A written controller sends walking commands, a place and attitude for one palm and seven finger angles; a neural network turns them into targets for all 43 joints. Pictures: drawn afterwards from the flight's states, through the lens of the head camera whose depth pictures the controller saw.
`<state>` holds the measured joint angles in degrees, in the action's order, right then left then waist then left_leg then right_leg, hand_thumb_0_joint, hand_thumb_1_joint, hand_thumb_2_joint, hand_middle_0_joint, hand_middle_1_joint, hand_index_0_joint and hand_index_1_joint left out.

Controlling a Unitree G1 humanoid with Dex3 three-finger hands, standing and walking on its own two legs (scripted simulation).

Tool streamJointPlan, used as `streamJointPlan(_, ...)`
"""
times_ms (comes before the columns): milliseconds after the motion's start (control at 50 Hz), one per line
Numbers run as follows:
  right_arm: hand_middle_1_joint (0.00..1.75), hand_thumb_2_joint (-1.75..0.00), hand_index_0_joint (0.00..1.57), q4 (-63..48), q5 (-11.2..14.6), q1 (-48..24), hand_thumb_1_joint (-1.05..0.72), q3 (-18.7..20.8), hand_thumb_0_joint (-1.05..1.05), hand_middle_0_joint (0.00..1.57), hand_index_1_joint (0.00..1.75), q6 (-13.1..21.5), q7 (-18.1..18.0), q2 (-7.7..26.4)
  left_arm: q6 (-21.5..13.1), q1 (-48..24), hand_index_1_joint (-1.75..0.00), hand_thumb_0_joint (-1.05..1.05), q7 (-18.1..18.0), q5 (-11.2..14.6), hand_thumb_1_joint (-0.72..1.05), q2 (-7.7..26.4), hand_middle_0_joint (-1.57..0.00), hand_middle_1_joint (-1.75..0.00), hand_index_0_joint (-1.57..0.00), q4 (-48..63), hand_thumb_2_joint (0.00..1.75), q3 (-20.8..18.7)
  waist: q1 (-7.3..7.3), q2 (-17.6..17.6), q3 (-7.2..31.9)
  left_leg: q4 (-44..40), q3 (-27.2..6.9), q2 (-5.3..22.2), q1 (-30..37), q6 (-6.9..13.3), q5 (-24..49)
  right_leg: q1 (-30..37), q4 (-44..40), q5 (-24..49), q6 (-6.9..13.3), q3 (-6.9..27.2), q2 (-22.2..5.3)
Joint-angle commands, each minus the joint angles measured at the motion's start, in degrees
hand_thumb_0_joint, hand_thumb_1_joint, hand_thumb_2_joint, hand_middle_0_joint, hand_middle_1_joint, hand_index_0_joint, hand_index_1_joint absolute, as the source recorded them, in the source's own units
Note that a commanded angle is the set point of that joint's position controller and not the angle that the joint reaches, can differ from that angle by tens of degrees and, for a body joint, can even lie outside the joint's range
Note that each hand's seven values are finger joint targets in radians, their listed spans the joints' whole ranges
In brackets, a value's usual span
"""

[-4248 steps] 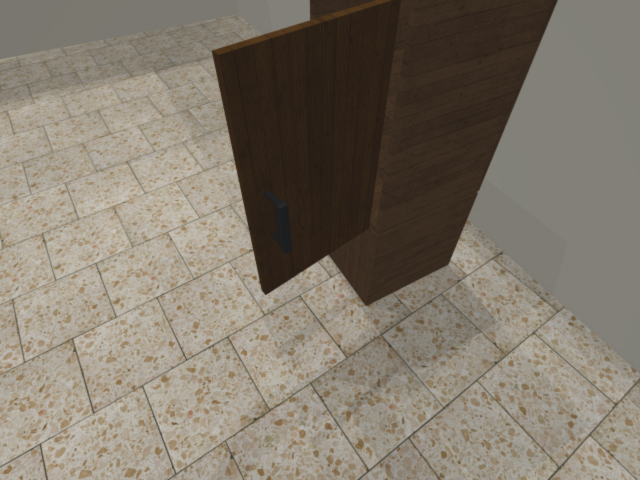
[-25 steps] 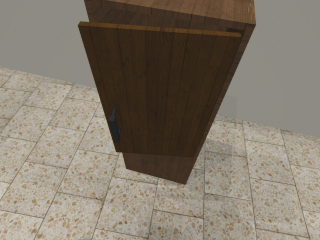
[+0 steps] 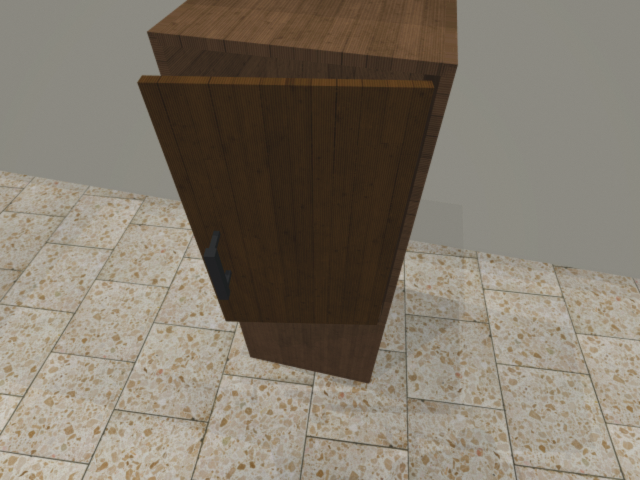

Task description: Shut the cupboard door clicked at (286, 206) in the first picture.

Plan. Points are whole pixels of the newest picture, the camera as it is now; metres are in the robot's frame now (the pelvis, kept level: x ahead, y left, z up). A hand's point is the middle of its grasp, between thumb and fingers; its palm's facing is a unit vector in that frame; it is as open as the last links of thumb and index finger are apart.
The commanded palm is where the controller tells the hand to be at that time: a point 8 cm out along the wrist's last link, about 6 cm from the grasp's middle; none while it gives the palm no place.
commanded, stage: come to a stop and stand still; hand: left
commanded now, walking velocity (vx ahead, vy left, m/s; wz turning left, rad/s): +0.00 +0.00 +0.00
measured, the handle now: (220, 266) +0.47 +0.21 -0.09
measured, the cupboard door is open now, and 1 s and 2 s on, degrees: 11 11 11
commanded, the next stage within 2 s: look again from close up in 0.54 s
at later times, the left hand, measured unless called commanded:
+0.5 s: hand out of the picture +0.00 +0.13 -0.18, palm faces +0.05 -0.98 -0.17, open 7.3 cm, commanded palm none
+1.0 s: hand out of the picture +0.04 +0.21 -0.17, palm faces +0.04 -0.96 -0.27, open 7.4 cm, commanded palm none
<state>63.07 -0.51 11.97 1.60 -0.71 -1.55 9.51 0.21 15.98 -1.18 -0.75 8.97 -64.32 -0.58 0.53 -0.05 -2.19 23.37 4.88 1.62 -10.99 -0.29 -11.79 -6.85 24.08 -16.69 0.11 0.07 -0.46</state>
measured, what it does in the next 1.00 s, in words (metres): stands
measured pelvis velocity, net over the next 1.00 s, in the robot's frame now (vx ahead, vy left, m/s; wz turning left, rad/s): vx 0.00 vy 0.01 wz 0.00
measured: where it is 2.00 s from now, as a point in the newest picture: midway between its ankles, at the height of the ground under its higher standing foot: outside the picture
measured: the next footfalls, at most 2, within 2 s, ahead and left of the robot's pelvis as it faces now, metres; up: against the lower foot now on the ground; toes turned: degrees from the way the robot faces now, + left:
none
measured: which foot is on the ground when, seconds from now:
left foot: down 0.00-1.00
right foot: down 0.00-1.00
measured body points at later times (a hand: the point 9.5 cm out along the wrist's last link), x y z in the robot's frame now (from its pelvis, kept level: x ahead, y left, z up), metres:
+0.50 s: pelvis +0.01 -0.03 +0.00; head +0.03 -0.03 +0.45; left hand -0.01 +0.18 -0.16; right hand -0.02 -0.24 -0.16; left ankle +0.01 +0.12 -0.74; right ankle -0.04 -0.12 -0.74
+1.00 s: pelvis +0.00 +0.01 -0.01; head -0.01 +0.00 +0.44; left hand +0.04 +0.26 -0.15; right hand +0.10 -0.24 -0.15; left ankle +0.01 +0.12 -0.74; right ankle -0.04 -0.12 -0.74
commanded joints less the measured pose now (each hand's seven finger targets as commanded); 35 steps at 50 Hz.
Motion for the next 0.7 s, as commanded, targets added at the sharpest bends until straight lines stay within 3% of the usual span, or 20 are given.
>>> streamJointPlan(0,0.30,-0.90,0.20,-0.1,-0.1,3.4,-0.90,0.2,0.00,0.20,0.30,0.8,-0.2,4.9,-0.9,1.5,-0.30,0.00,-0.7,0.3,0.90,5.9,-0.20,-0.30,-0.20,1.4,0.90,-0.7,0.35,3.2,-1.8,-3.4,-4.8,4.1,4.2,0.6,5.8,-5.3,-7.2,11.3,1.7,5.0,-5.9)
streamJointPlan(120,0.30,-0.90,0.20,1.6,-0.2,6.0,-0.90,-0.4,0.00,0.20,0.30,0.5,-0.4,3.4,-0.8,2.7,-0.30,0.00,-0.8,0.4,0.90,5.0,-0.20,-0.30,-0.20,0.5,0.90,-0.7,0.04,0.9,-4.1,-3.9,-4.4,3.9,3.0,0.2,3.8,-5.2,-9.6,5.8,2.2,5.3,-5.4)
streamJointPlan(200,0.30,-0.90,0.20,2.0,-0.4,7.3,-0.90,-0.5,0.00,0.20,0.30,0.7,-0.6,3.2,-1.1,3.4,-0.30,0.00,-0.8,0.6,0.90,4.6,-0.20,-0.30,-0.20,0.2,0.90,-0.8,-0.01,0.7,-2.0,-3.3,-4.5,4.0,3.3,0.0,6.1,-3.4,-8.9,10.2,2.5,5.1,-5.7)
streamJointPlan(380,0.30,-0.90,0.20,2.3,-0.3,8.9,-0.90,-0.5,0.00,0.20,0.30,0.9,-1.0,2.6,-1.1,4.8,-0.30,0.00,-1.2,0.6,0.90,3.7,-0.20,-0.30,-0.20,0.0,0.90,-0.9,-0.20,1.4,-2.1,-2.4,-4.2,4.5,3.4,-0.2,8.7,-1.8,-7.2,17.4,2.5,4.0,-5.6)
streamJointPlan(500,0.30,-0.90,0.20,2.0,-0.2,8.2,-0.90,-0.4,0.00,0.20,0.30,0.6,-1.1,2.4,-1.1,5.3,-0.30,0.00,-1.3,0.5,0.90,3.6,-0.20,-0.30,-0.20,-0.1,0.90,-0.9,-0.12,2.5,-2.9,-1.6,-3.8,4.3,3.5,-0.3,8.5,-2.1,-7.0,20.1,2.2,4.0,-5.8)
streamJointPlan(600,0.30,-0.90,0.20,1.8,-0.2,7.5,-0.90,-0.3,0.00,0.20,0.30,0.7,-1.2,2.5,-1.1,5.3,-0.30,0.00,-1.3,0.4,0.90,3.3,-0.20,-0.30,-0.20,0.0,0.90,-0.9,-0.14,1.0,-2.7,-1.7,-4.1,4.6,4.3,-0.1,9.9,-2.1,-6.7,20.2,2.2,4.2,-5.5)
streamJointPlan(620,0.30,-0.90,0.20,-6.1,-0.5,1.9,-0.90,0.1,0.00,0.20,0.30,1.0,-0.2,8.8,-2.5,4.5,-0.30,0.00,-1.4,-1.0,0.90,15.1,-0.20,-0.30,-0.20,5.4,0.90,-0.2,0.24,-2.3,-8.5,2.2,-6.9,2.7,0.9,0.4,6.3,-8.0,-6.5,19.0,0.8,3.4,-5.9)
streamJointPlan(640,0.30,-0.90,0.20,-6.8,-1.2,3.5,-0.90,1.4,0.00,0.20,0.30,2.7,-0.7,9.2,-3.1,2.8,-0.30,0.00,-1.5,-0.6,0.90,11.3,-0.20,-0.30,-0.20,5.5,0.90,-2.0,0.92,-10.6,0.7,5.3,-5.2,3.8,1.4,0.6,11.5,-3.7,-0.7,23.9,2.9,6.7,-8.0)
streamJointPlan(660,0.30,-0.90,0.20,-6.5,-1.1,4.5,-0.90,1.0,0.00,0.20,0.30,3.0,-1.0,6.9,-3.7,2.9,-0.30,0.00,-1.5,0.0,0.90,10.8,-0.20,-0.30,-0.20,5.7,0.90,-1.7,0.67,-10.9,9.7,7.0,-5.6,3.7,4.0,1.3,15.5,1.2,1.7,33.0,4.2,6.7,-8.1)
streamJointPlan(680,0.30,-0.90,0.20,-7.0,-0.8,5.1,-0.90,0.7,0.00,0.20,0.30,3.0,-1.2,5.3,-3.8,4.5,-0.30,0.00,-1.6,0.1,0.90,9.0,-0.20,-0.30,-0.20,5.6,0.90,-1.7,0.12,-5.2,11.7,8.3,-5.0,3.2,2.6,1.3,14.8,3.2,2.9,39.9,4.2,6.5,-8.2)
